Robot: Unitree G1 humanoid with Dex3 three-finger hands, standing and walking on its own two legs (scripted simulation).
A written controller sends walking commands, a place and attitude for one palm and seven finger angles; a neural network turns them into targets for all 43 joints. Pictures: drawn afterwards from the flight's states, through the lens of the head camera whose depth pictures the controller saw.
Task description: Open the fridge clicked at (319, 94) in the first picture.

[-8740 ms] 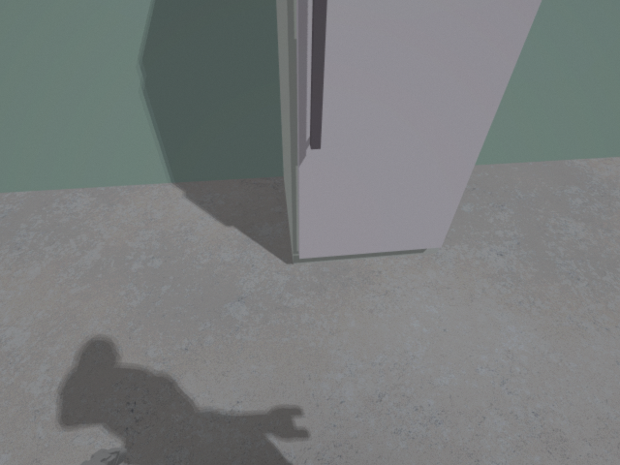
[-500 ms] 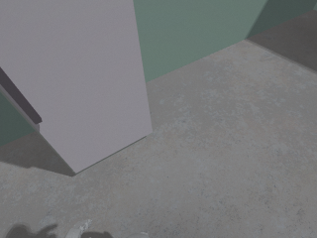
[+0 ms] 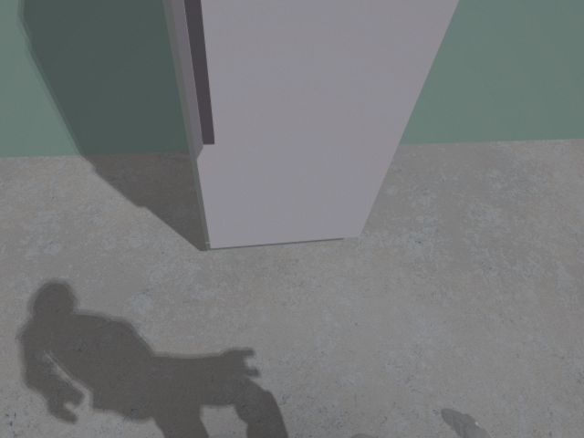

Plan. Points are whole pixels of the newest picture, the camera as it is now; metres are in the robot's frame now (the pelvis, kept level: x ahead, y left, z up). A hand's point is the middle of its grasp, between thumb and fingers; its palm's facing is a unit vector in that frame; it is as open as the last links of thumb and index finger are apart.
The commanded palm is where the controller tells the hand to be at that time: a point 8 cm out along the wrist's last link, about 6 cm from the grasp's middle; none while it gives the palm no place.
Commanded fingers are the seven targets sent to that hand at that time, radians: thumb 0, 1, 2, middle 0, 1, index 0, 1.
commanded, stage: turn to face it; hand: left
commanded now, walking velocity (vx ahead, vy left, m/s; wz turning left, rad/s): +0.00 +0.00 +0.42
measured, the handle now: (199, 53) +0.77 +0.28 +0.10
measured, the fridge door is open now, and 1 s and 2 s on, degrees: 0 0 0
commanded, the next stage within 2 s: take the last steps up to it in 0.44 s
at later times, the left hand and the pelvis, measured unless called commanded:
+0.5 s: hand out of the picture +0.05 +0.19 -0.14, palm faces +0.16 -0.96 -0.25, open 7.4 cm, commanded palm none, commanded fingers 0.00 0.90 0.90 -0.20 -0.30 -0.20 -0.30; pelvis -0.03 -0.02 +0.01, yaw +10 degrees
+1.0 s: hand out of the picture -0.16 +0.11 -0.17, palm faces +0.39 -0.91 -0.13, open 7.4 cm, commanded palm none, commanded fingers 0.00 0.90 0.90 -0.20 -0.30 -0.20 -0.30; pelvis -0.02 +0.00 +0.01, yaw +15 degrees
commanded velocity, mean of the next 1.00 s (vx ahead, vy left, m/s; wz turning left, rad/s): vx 0.14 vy -0.04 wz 0.13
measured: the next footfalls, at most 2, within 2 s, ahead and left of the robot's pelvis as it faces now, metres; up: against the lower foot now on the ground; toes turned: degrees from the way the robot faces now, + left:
right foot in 0.54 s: +0.01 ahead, -0.14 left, +0.00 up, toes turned +9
left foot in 1.00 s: -0.01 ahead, +0.13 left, +0.00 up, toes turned +22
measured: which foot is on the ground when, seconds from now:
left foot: down 0.00-0.54, up 0.56-0.98, down 1.00-1.00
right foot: up 0.00-0.52, down 0.54-1.00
